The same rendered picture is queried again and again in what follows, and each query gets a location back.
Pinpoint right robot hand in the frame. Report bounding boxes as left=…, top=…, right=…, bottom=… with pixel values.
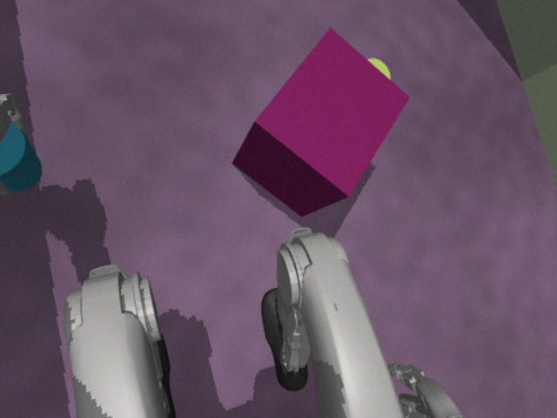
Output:
left=388, top=363, right=464, bottom=418

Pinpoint left robot hand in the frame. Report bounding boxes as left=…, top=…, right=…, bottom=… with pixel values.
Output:
left=0, top=94, right=26, bottom=197

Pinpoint left robot foot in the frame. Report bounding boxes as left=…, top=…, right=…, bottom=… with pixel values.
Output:
left=157, top=333, right=176, bottom=418

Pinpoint right robot foot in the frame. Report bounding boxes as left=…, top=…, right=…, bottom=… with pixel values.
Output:
left=261, top=288, right=308, bottom=392

